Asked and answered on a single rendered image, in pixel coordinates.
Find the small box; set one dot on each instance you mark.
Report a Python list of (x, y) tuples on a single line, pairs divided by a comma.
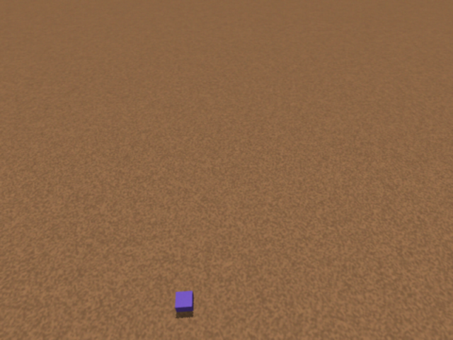
[(184, 301)]

